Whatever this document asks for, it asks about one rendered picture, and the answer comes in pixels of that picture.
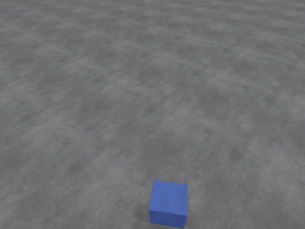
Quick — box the carton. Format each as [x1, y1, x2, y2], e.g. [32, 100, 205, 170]
[149, 180, 188, 229]

